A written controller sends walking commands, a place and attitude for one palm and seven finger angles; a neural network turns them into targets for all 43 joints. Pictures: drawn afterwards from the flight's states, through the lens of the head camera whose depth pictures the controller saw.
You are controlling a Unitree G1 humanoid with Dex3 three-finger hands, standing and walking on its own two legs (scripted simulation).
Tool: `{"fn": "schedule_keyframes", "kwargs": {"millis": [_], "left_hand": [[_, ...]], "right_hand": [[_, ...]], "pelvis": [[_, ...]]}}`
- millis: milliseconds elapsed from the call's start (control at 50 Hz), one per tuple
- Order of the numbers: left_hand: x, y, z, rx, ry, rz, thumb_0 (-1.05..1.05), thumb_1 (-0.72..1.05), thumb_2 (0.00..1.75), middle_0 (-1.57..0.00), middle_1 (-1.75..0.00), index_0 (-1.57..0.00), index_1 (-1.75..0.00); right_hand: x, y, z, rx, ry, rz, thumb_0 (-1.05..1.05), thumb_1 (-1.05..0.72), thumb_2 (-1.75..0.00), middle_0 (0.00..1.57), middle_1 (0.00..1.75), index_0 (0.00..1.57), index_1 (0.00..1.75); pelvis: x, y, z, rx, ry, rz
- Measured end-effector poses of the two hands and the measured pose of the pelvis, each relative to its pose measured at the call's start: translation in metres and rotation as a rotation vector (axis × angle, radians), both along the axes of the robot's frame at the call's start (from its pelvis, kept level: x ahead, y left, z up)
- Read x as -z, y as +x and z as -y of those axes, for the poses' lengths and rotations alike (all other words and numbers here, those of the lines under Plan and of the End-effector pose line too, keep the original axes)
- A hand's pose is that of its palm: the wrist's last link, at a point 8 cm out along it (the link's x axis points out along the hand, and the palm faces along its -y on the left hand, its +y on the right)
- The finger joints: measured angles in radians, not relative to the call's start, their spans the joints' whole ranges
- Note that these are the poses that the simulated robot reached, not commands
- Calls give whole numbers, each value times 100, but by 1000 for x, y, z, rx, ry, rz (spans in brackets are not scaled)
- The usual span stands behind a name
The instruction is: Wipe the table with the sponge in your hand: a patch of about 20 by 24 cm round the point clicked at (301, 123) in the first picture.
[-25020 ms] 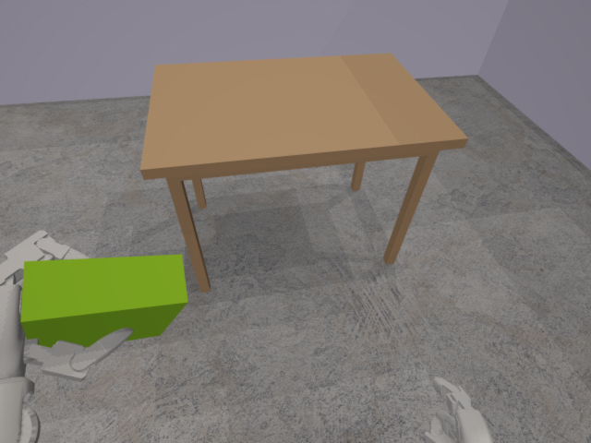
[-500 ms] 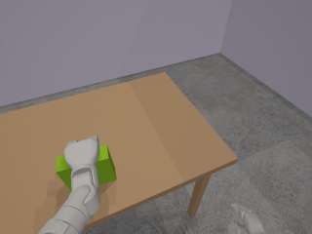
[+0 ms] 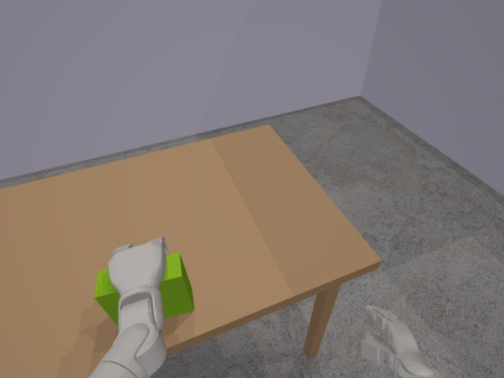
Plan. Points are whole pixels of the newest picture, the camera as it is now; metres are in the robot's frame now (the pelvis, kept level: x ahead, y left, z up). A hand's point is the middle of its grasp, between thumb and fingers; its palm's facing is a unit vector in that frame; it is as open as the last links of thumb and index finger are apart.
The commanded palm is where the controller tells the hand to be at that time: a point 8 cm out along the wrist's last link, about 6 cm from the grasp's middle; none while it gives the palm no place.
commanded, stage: wipe back along the middle lane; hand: left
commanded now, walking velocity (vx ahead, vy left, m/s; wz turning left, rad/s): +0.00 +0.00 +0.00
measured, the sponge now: (152, 297) +0.26 +0.23 -0.05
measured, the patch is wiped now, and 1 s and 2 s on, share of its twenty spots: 0.50 0.50 0.65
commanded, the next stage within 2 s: slide across to the third lane in 0.76 s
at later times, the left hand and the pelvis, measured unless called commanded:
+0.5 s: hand (149, 284) +0.26 +0.23 -0.01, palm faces -0.03 -0.06 -1.00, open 9.6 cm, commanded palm +0.22 +0.21 +0.03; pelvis -0.01 +0.00 +0.00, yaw -1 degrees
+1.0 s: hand (150, 282) +0.27 +0.23 -0.01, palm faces -0.05 -0.06 -1.00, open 9.5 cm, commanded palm +0.23 +0.19 +0.04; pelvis -0.01 +0.00 +0.00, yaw +0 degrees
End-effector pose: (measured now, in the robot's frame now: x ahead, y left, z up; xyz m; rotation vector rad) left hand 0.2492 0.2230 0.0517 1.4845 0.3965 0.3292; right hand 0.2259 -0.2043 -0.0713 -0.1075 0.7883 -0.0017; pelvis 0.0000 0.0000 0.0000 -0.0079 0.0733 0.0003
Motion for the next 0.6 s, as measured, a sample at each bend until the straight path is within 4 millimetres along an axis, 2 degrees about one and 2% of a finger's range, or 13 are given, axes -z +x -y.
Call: {"fn": "schedule_keyframes", "kwargs": {"millis": [360, 600], "left_hand": [[1, -2, 1, -1, 2, -2, 0, -44, 107, -66, -148, -74, -144], [2, 0, 2, -3, 2, -11, -1, -44, 107, -67, -147, -75, -143]], "right_hand": [[12, -30, 20, 51, -19, -45, 1, -91, -90, 20, 30, 20, 30], [12, -29, 16, 46, -17, -39, 1, -91, -90, 20, 30, 20, 30]], "pelvis": [[1, -7, 4, 9, 3, -4], [1, -10, 4, 7, 3, -6]]}}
